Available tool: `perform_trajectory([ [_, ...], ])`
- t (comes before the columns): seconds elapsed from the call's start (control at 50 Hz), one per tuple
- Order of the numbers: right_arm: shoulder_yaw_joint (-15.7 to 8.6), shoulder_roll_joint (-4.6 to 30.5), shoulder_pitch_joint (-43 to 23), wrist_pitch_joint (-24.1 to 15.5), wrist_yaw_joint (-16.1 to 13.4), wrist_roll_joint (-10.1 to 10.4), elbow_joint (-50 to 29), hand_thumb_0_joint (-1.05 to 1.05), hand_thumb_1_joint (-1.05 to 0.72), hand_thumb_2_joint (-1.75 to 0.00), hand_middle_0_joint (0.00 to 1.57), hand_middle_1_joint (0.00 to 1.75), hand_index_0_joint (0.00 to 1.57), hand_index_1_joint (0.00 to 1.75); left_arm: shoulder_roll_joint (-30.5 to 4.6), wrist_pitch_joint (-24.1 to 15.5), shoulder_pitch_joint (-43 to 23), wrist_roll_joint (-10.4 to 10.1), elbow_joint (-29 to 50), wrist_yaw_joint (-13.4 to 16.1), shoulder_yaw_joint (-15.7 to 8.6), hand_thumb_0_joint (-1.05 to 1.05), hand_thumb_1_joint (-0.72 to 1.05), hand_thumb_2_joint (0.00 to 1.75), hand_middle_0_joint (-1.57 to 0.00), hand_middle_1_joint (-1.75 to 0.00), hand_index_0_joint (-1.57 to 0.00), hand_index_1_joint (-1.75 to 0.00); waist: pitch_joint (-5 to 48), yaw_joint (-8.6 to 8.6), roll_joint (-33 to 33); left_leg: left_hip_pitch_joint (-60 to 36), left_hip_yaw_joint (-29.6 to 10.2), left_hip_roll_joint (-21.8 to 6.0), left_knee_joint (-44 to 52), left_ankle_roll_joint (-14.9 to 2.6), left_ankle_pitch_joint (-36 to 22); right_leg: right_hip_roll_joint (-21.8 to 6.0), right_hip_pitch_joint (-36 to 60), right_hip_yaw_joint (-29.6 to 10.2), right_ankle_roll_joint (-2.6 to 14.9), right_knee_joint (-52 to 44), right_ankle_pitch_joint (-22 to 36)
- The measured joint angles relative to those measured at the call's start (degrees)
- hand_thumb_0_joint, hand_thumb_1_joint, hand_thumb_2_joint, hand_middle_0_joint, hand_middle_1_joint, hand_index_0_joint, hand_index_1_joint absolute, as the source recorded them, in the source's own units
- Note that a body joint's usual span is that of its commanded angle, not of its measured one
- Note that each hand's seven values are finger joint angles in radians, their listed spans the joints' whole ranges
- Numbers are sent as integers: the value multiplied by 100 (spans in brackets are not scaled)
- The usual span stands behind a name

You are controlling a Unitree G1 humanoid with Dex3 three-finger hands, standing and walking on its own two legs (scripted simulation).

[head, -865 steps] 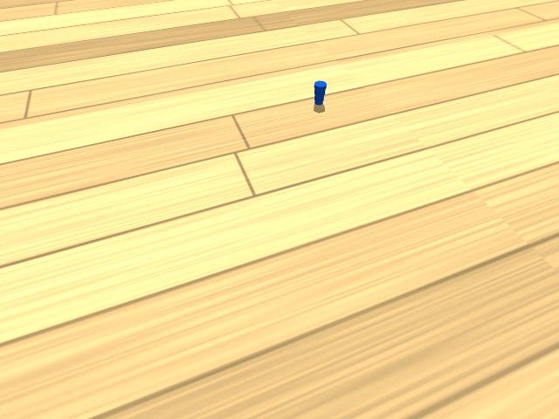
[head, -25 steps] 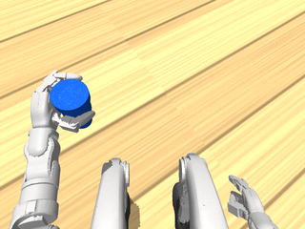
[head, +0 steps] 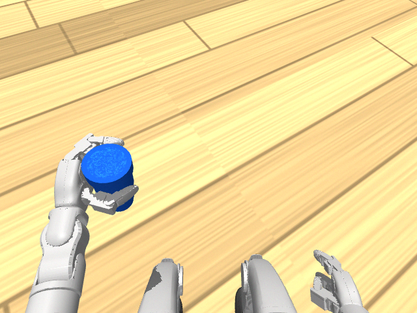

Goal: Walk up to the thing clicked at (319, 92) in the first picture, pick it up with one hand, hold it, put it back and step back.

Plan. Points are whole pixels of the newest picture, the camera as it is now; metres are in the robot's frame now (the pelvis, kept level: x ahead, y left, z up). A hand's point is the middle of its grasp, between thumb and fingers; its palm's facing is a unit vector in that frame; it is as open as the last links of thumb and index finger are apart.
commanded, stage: lift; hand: left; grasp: from the side
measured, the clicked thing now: (114, 183) +0.35 +0.19 +0.01
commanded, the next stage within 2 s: hold in 0.98 s
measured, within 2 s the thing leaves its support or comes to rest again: neither
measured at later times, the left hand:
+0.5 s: hand (106, 152) +0.36 +0.17 +0.11, palm faces +0.06 -1.00 -0.02, open 10.3 cm
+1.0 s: hand (106, 137) +0.36 +0.17 +0.14, palm faces +0.04 -1.00 +0.00, open 10.3 cm
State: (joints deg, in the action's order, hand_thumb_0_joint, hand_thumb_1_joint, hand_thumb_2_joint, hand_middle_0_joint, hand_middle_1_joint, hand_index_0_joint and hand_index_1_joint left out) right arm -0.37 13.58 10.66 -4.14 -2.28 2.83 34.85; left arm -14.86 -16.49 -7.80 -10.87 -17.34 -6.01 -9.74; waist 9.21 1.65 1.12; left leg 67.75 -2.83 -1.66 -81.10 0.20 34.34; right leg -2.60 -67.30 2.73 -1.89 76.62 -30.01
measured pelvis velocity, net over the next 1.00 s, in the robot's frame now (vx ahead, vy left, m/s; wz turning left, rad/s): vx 0.04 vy -0.01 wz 0.00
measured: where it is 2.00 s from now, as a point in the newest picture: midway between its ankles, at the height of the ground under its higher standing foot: outside the picture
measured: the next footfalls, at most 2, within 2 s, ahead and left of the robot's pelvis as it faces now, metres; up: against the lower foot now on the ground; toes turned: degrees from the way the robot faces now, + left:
none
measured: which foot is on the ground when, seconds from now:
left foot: down 0.00-1.00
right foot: down 0.00-1.00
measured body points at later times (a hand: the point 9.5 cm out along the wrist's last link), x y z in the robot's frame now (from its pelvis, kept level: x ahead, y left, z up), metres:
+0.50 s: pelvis +0.02 +0.00 +0.07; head +0.09 +0.01 +0.51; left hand +0.35 +0.23 +0.11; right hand +0.17 -0.25 -0.04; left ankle +0.04 +0.12 -0.60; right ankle +0.06 -0.15 -0.60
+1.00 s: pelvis +0.04 -0.01 +0.09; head +0.08 +0.00 +0.54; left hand +0.36 +0.22 +0.14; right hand +0.17 -0.26 -0.01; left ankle +0.04 +0.12 -0.60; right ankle +0.06 -0.15 -0.60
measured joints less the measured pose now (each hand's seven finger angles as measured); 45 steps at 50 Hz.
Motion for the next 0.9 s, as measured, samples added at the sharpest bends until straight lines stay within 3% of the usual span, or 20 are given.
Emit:
perform_trajectory([
  [0.46, 36, -90, 229, 14, -29, -108, 71, 1, -90, -89, 20, 30, 21, 30, 198, -110, 160, 5, -199, -35, 92, 3, -33, 100, -80, -95, -69, -94, -348, -45, -16, -1944, 140, -41, 1678, 9, -443, 51, 1886, -53, 7, -1616, 429],
  [0.9, 7, -84, 292, 109, -49, -165, 219, 1, -89, -89, 20, 30, 21, 30, 259, -281, 90, -18, -607, -238, 59, 3, -33, 100, -80, -95, -69, -94, -530, -54, -37, -2998, 178, -59, 2568, 56, -702, 79, 2903, -52, 48, -2433, 648],
])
